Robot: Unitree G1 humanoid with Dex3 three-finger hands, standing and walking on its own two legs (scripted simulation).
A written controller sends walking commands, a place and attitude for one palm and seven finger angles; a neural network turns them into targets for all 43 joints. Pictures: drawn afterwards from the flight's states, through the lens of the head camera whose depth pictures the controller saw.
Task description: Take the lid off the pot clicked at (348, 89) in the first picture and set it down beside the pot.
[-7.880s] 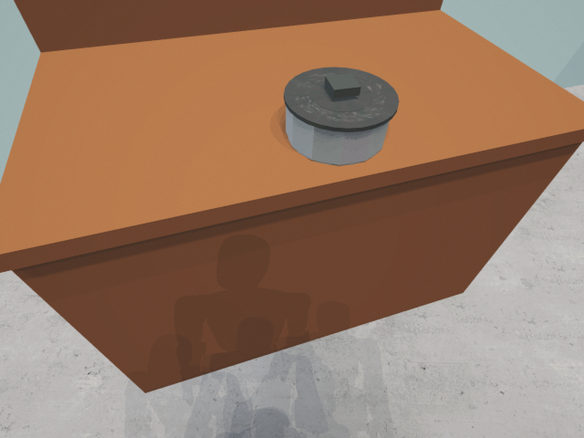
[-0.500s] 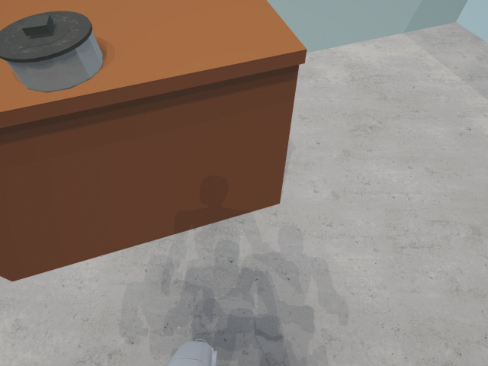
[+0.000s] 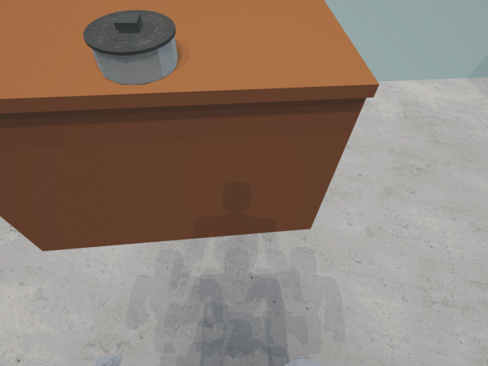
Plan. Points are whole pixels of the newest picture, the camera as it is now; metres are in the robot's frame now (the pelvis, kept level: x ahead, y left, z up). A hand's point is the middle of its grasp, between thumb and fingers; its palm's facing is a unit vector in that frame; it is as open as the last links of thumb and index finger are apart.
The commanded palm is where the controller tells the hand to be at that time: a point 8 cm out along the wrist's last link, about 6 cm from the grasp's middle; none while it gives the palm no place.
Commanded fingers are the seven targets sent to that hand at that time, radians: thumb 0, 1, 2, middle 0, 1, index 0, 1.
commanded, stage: take the last steps up to it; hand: left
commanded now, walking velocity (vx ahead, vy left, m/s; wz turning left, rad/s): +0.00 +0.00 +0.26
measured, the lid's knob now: (128, 21) +0.79 +0.32 +0.15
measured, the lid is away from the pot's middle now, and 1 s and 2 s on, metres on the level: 0.00 0.00 0.00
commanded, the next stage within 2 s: come to a stop and stand still in 1.08 s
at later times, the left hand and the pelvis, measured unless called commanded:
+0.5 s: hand out of the picture -0.02 +0.12 -0.15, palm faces +0.24 -0.94 -0.24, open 7.4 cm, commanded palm none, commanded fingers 0.00 0.90 0.90 -0.20 -0.30 -0.20 -0.30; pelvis +0.07 -0.03 +0.01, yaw +8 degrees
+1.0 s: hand (112, 304) +0.25 +0.28 -0.17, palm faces +0.19 -0.96 -0.19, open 7.4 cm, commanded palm none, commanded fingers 0.00 0.90 0.90 -0.20 -0.30 -0.20 -0.30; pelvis +0.22 +0.09 +0.00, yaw +6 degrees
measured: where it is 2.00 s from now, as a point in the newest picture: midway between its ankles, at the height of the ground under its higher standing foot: (210, 321)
